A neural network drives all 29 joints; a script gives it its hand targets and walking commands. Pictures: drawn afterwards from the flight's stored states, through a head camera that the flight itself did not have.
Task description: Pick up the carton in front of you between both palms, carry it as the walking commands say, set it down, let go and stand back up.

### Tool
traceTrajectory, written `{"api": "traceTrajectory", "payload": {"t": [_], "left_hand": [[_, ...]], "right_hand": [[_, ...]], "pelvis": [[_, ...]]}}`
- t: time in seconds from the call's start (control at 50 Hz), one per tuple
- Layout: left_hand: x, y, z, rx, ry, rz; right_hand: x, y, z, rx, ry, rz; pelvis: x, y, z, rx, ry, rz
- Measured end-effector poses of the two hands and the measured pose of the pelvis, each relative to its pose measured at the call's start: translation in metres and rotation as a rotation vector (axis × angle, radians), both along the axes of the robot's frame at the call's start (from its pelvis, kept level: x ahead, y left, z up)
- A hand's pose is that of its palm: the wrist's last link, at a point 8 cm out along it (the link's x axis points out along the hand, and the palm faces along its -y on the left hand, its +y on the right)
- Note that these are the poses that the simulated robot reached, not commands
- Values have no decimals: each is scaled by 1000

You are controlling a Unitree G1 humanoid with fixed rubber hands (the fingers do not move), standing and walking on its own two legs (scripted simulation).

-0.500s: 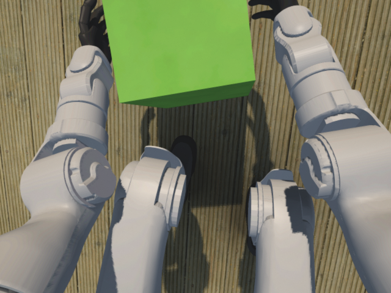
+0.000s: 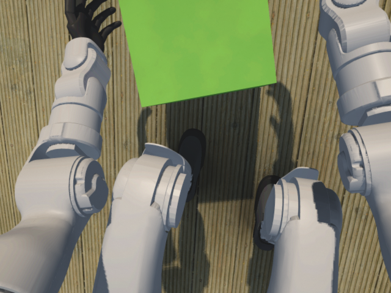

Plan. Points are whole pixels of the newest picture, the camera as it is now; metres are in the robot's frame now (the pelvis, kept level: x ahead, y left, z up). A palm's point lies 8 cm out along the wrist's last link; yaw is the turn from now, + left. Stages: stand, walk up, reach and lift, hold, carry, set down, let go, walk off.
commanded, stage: set down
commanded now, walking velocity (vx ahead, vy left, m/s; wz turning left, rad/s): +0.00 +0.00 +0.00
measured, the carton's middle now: (205, 43) +0.50 +0.10 -0.26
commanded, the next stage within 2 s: let go in 0.90 s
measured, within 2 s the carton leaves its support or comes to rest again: neither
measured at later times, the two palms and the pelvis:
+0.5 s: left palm out of the picture +0.46 +0.27 +0.00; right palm out of the picture +0.60 -0.09 +0.00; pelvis +0.02 +0.00 +0.11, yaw -1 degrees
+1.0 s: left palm out of the picture +0.45 +0.28 +0.15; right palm out of the picture +0.60 -0.09 +0.15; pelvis +0.05 +0.00 +0.24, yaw -1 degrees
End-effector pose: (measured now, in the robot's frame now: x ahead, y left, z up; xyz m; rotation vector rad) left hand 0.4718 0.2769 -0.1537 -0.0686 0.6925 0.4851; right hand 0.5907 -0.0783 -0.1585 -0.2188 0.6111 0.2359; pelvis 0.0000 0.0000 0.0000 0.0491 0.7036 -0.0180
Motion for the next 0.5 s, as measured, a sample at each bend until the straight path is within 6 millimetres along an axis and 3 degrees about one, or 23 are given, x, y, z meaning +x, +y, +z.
{"api": "traceTrajectory", "payload": {"t": [0.26, 0.5], "left_hand": [[-13, -1, 85, -17, -34, 24], [-11, -4, 156, 6, -40, 5]], "right_hand": [[14, 2, 102, -33, 41, -29], [14, -11, 160, -19, 25, -18]], "pelvis": [[7, -1, 55, -29, 36, 20], [21, -1, 108, -27, 111, 15]]}}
